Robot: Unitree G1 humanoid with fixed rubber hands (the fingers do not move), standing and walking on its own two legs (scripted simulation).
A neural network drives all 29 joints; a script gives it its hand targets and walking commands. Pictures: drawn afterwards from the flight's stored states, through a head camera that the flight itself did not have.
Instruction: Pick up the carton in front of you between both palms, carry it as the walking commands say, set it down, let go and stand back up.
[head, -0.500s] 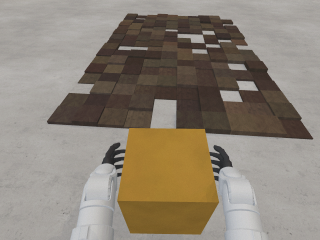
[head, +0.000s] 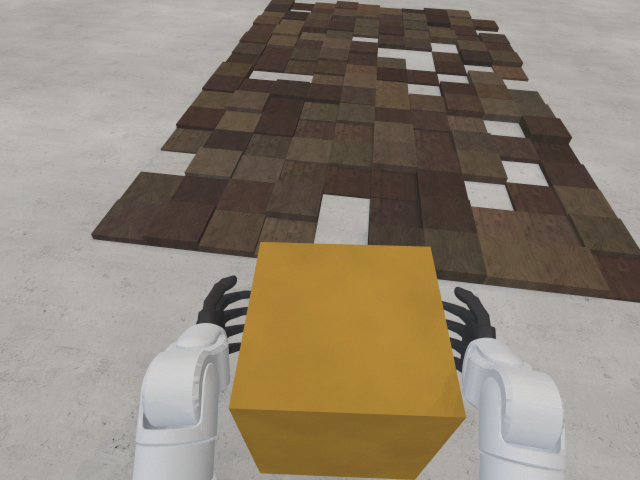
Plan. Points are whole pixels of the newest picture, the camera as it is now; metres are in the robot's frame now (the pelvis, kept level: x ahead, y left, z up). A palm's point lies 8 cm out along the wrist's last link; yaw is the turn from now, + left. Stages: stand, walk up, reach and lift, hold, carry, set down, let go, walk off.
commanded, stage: carry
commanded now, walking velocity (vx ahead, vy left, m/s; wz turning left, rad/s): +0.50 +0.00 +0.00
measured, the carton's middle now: (340, 366) +0.27 -0.01 +0.00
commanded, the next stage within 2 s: none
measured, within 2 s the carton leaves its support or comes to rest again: neither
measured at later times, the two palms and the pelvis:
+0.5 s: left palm (268, 184) +0.58 +0.12 +0.06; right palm (439, 195) +0.57 -0.18 +0.05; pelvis +0.31 -0.02 -0.02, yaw +0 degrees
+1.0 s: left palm (278, 74) +0.96 +0.15 +0.09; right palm (405, 82) +0.94 -0.15 +0.10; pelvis +0.65 +0.01 -0.02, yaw -2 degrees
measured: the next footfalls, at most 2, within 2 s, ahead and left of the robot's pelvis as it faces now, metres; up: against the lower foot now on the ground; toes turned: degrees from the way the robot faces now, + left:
left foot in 0.06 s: +0.10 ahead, +0.09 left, +0.00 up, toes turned +7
right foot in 0.44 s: +0.45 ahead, -0.09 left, +0.00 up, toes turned -12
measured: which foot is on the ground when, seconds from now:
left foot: up 0.00-0.04, down 0.06-0.46, up 0.48-0.92, down 0.94-1.00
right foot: down 0.00-0.08, up 0.10-0.42, down 0.44-0.94, up 0.96-1.00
